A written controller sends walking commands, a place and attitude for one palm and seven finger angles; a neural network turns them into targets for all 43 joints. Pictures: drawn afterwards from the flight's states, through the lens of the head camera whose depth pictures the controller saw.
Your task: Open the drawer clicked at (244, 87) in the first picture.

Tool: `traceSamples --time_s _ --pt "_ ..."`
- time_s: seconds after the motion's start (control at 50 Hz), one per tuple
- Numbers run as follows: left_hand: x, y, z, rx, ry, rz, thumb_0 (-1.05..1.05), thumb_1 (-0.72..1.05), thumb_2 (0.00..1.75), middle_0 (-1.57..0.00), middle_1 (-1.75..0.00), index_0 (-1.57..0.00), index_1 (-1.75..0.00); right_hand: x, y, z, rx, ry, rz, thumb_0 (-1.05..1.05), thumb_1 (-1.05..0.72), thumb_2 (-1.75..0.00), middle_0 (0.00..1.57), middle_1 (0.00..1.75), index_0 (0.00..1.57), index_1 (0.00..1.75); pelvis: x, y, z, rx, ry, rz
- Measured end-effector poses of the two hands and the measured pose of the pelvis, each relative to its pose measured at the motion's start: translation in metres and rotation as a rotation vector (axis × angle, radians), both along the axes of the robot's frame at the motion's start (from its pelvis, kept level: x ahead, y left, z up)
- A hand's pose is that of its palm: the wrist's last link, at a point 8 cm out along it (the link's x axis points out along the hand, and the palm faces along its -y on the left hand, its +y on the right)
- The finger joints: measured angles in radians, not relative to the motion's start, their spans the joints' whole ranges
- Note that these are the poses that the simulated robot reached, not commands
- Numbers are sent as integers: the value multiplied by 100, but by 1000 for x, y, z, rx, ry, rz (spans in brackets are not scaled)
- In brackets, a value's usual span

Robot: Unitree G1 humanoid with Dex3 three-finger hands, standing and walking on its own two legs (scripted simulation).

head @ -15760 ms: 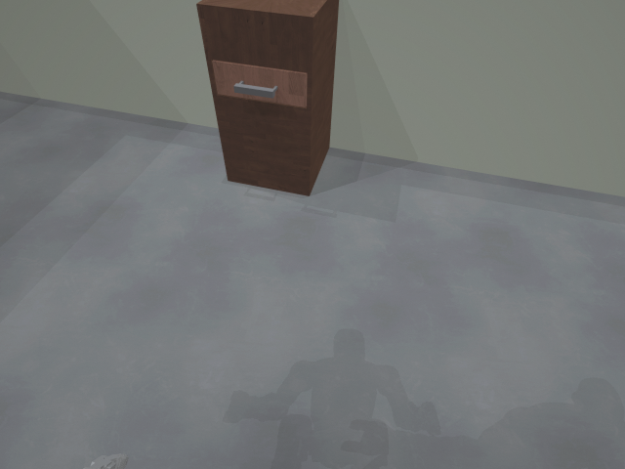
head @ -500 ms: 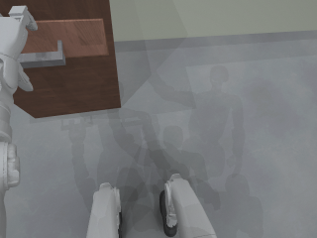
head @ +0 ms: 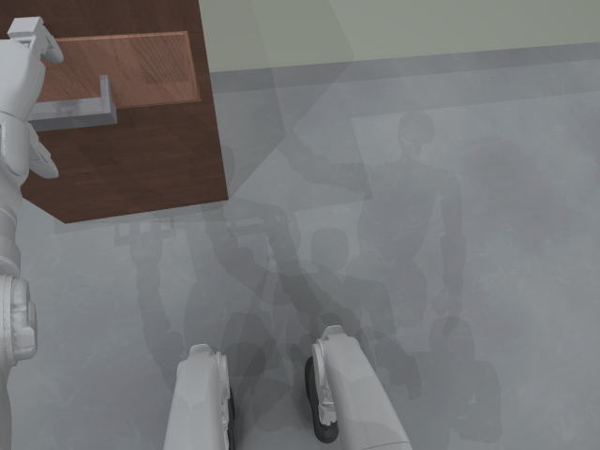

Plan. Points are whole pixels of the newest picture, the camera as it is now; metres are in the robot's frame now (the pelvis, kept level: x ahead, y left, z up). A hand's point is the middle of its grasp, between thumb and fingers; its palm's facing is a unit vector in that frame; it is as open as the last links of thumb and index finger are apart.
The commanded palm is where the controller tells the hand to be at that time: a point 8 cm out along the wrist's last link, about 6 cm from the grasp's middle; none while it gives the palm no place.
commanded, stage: lift the fingers back up to retry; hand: left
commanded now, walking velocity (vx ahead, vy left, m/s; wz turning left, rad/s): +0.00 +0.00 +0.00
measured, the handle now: (49, 101) +0.59 +0.30 -0.06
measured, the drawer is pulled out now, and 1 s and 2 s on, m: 0.00 0.00 0.00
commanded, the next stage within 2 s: re-aim the fingers above the handle in 0.18 s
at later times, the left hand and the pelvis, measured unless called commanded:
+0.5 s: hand (11, 119) +0.53 +0.31 -0.01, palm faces -0.10 +0.01 -0.99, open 13.8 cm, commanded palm +0.53 +0.27 +0.04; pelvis +0.00 +0.00 +0.01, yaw +0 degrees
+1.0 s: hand (26, 128) +0.52 +0.29 -0.01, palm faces -0.18 -0.03 -0.98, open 13.8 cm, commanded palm +0.53 +0.26 +0.05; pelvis +0.00 +0.00 +0.02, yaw +0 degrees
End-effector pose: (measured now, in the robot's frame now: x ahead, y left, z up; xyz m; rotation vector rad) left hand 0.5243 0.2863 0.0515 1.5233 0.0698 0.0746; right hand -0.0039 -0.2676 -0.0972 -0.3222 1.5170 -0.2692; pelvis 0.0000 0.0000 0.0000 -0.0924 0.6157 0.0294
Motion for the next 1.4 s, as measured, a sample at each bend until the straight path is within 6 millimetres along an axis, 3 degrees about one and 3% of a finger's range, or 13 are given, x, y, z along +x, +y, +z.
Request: traceSamples --time_s 0.1,0.18,0.34,0.42,0.58,0.7,0.78,0.92,1.02,1.12,1.18,1.26,1.4 --pt "-6 17 -14 67 38 120 0 -49 30 -32 -120 -32 -120 6 2 -7 34 8 10 1 -91 -90 21 30 20 30 -2 1 0 4 4 -1" --pt "-9 14 -19 53 109 128 0 -49 30 -32 -120 -32 -120 14 4 -4 37 -4 14 1 -91 -90 21 30 20 30 -1 1 6 4 4 4" --pt "1 -6 9 -11 60 24 0 -49 30 -33 -120 -33 -120 26 0 13 -6 -65 18 1 -90 -90 21 30 21 30 6 -1 15 -1 -20 8" --pt "0 3 10 28 50 62 0 -49 30 -32 -120 -32 -120 26 -3 12 -2 -67 20 0 -90 -90 21 30 20 30 6 0 13 3 -26 1" --pt "-18 13 -17 39 140 72 0 -49 30 -32 -120 -32 -120 20 -2 1 16 -28 26 1 -91 -90 20 30 20 30 3 1 9 12 -11 -2" --pt "-12 -3 -3 -2 29 -12 0 -49 30 -33 -120 -33 -120 22 -1 2 0 -34 28 1 -91 -90 21 30 21 30 3 0 8 3 -9 10" --pt "-4 -1 8 10 -34 46 0 -49 30 -32 -120 -33 -120 23 -1 2 6 -50 27 1 -91 -90 21 30 20 30 1 0 7 -1 -16 11" --pt "-8 12 -2 80 116 161 0 -49 30 -32 -120 -32 -120 16 1 5 30 -48 8 1 -91 -90 20 30 20 30 -2 1 12 8 -24 -1" --pt "-16 -4 -6 13 185 50 0 -49 30 -32 -120 -32 -120 10 3 11 17 -39 -2 1 -91 -90 21 30 20 30 1 0 18 11 -31 2" --pt "-13 -18 10 -22 52 -60 0 -49 30 -33 -120 -33 -120 8 0 12 -4 -44 4 1 -90 -90 21 30 21 30 2 -1 15 7 -32 5" --pt "-8 -10 16 -15 -37 -13 0 -49 30 -32 -120 -33 -120 9 -3 7 0 -43 12 1 -90 -90 21 30 20 30 0 -1 9 6 -30 2" --pt "-11 15 6 70 -17 124 0 -49 30 -32 -120 -32 -120 11 -4 -1 21 -42 21 1 -90 -90 20 30 20 30 -5 -1 4 10 -23 -2" --pt "-51 37 -21 46 210 166 0 -49 30 -32 -120 -32 -120 23 0 -3 46 -37 33 1 -91 -90 20 30 20 30 -4 0 14 24 -31 -12"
